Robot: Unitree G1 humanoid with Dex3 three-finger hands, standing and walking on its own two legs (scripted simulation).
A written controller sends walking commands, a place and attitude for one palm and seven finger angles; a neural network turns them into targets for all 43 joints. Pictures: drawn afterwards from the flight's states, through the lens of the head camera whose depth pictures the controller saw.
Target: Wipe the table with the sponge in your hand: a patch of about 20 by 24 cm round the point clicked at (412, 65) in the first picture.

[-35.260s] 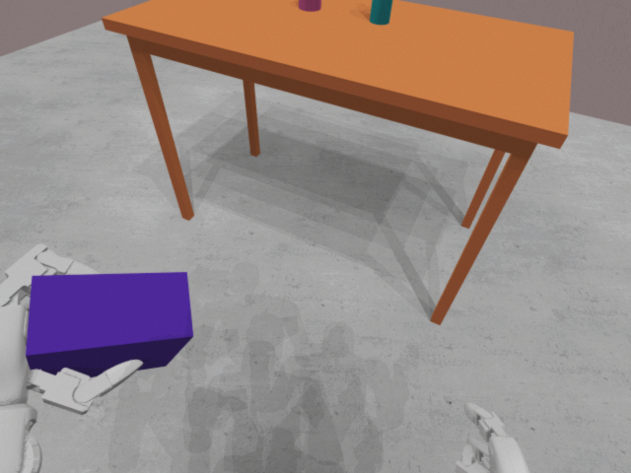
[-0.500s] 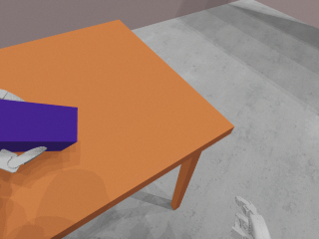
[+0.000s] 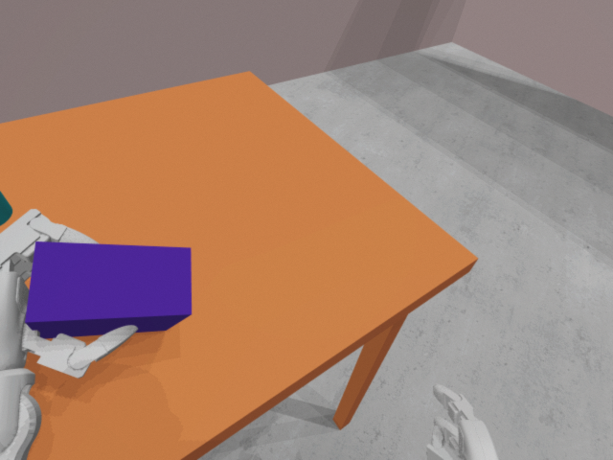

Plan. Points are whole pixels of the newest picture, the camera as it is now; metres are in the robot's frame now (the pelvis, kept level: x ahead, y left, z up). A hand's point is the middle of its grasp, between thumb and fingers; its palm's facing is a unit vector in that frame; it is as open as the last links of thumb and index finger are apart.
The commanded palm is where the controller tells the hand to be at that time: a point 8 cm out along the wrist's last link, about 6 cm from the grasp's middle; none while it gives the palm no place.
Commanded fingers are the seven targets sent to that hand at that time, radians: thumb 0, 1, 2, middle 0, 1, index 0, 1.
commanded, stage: come to a stop and stand still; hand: left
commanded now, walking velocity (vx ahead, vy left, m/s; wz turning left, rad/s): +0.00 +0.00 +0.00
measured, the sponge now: (135, 294) +0.24 +0.20 +0.15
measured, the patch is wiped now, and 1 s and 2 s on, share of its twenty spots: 0.10 0.10 0.15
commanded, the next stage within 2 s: look again from close up in 0.42 s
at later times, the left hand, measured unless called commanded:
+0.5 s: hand (76, 278) +0.24 +0.26 +0.17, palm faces +0.41 -0.84 -0.34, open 10.5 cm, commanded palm +0.18 +0.29 +0.17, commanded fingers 0.00 0.10 1.30 -1.20 -1.60 -1.20 -1.60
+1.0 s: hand (71, 271) +0.23 +0.25 +0.18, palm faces +0.43 -0.80 -0.41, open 10.5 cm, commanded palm +0.17 +0.28 +0.17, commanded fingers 0.00 0.10 1.30 -1.20 -1.60 -1.20 -1.60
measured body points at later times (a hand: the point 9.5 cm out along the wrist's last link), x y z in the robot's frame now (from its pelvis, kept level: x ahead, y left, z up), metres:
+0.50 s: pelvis +0.02 +0.01 +0.00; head +0.04 +0.03 +0.45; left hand +0.21 +0.30 +0.19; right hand +0.21 -0.22 -0.07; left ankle +0.04 +0.08 -0.74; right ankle +0.00 -0.12 -0.74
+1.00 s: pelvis +0.01 -0.01 +0.00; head +0.02 +0.01 +0.45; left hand +0.21 +0.29 +0.20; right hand +0.19 -0.23 -0.07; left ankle +0.04 +0.08 -0.74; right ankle +0.00 -0.12 -0.74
